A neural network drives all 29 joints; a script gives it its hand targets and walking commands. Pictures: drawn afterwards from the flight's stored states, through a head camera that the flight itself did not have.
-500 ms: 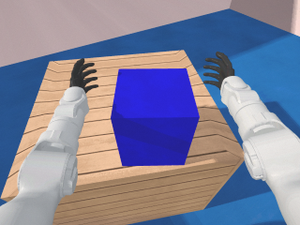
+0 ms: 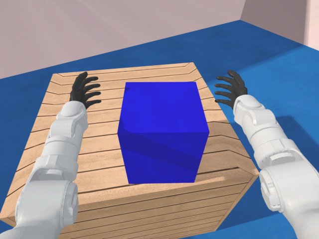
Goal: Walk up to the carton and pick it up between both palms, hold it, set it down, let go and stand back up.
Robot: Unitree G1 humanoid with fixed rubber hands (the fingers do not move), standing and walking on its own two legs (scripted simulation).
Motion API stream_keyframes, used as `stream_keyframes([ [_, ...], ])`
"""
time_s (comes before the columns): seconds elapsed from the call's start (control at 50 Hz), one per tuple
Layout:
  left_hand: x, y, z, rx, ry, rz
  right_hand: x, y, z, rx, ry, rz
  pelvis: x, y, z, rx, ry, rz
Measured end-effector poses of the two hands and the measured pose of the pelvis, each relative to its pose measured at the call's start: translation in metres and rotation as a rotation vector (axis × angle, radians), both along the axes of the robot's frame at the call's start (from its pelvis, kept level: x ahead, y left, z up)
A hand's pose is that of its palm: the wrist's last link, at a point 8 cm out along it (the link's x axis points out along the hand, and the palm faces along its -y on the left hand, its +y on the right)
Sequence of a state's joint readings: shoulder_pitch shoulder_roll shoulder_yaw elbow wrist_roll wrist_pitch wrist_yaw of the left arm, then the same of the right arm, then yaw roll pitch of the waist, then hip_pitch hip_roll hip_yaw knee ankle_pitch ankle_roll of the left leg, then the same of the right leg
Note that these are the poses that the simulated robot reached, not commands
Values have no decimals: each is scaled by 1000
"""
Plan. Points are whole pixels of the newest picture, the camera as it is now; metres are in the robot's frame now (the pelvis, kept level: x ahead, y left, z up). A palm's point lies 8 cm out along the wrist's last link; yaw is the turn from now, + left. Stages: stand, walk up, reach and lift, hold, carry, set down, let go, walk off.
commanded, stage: set down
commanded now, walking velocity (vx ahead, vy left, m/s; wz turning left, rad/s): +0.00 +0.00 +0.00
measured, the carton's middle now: (161, 134) +0.43 +0.02 +0.02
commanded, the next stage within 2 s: none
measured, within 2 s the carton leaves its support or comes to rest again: neither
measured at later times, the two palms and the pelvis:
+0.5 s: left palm (73, 149) +0.32 +0.24 +0.09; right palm (239, 138) +0.35 -0.18 +0.10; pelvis -0.02 +0.01 +0.00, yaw +0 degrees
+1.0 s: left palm (80, 182) +0.27 +0.22 +0.02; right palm (246, 174) +0.29 -0.20 +0.03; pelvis +0.00 +0.00 +0.00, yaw -1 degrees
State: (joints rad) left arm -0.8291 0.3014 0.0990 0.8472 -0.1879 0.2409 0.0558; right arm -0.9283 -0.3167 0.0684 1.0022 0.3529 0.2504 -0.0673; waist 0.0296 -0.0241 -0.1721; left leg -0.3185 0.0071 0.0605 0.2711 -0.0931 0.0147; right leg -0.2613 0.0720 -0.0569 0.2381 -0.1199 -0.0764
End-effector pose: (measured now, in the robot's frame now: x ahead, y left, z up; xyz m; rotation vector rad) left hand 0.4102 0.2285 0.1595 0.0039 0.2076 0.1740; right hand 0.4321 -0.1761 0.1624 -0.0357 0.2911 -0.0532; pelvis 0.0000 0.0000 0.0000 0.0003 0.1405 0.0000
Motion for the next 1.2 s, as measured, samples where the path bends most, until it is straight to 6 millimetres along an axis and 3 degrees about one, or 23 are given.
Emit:
stream_keyframes([
  [0.18, -29, 3, -32, 1, 21, -9, -26, -2, -30, 11, 6, -1, 1, 3, 1, -2, -49, -3],
  [0.46, -84, 7, -65, 7, 43, 6, -71, -2, -59, 25, -24, 12, -14, 6, 1, -3, -106, -4],
  [0.62, -108, 5, -88, 5, 39, 7, -98, -5, -88, 25, -15, 16, -16, 7, 0, -3, -128, -2],
  [1.0, -143, -7, -137, 4, 4, 8, -143, -20, -131, 13, -39, 2, 1, 2, 0, -2, -128, -22],
  [1.2, -181, -9, -172, 14, 75, 1, -191, -25, -169, 14, 32, -31, 7, 3, -1, -3, -144, -24],
])
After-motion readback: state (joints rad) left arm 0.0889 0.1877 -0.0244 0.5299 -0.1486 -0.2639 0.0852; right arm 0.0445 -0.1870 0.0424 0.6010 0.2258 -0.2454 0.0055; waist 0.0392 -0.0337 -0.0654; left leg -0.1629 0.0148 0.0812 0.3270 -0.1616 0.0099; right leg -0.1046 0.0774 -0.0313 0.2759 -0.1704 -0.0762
